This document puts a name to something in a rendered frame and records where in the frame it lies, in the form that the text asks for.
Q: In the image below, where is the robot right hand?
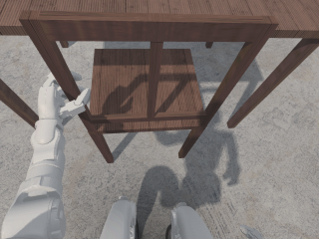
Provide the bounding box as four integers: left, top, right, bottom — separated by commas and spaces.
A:
239, 224, 263, 239

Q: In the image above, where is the table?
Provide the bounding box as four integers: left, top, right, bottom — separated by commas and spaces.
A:
0, 0, 319, 128

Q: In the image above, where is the robot thigh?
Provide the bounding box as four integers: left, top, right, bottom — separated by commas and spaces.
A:
170, 206, 214, 239
100, 200, 137, 239

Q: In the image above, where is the left robot upper arm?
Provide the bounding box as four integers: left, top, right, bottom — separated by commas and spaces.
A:
3, 197, 67, 239

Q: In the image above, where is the robot left hand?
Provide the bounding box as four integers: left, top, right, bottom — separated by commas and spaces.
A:
37, 71, 91, 123

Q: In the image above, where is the chair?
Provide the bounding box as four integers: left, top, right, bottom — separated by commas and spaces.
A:
19, 10, 279, 163

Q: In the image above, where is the robot right thigh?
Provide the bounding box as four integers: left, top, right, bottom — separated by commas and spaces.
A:
170, 206, 214, 239

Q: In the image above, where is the robot left thigh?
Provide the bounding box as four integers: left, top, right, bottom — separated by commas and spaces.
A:
100, 200, 137, 239

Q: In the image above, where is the left robot forearm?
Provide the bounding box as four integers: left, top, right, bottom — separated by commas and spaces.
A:
1, 119, 66, 239

